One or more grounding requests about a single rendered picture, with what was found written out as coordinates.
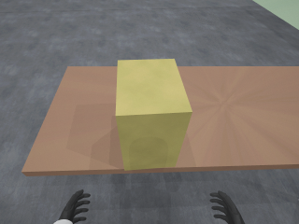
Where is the carton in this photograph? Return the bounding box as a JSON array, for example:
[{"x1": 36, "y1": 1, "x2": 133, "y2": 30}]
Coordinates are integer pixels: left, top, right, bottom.
[{"x1": 115, "y1": 59, "x2": 192, "y2": 171}]

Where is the robot right hand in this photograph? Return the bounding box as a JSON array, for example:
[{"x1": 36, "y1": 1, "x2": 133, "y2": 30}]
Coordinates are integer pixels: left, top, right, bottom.
[{"x1": 209, "y1": 190, "x2": 245, "y2": 224}]

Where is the table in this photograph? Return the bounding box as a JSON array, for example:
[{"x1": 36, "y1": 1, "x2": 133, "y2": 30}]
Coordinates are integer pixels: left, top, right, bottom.
[{"x1": 21, "y1": 66, "x2": 299, "y2": 201}]

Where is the robot left hand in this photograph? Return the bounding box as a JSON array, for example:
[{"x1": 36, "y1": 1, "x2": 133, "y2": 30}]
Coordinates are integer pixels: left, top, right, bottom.
[{"x1": 58, "y1": 189, "x2": 91, "y2": 224}]

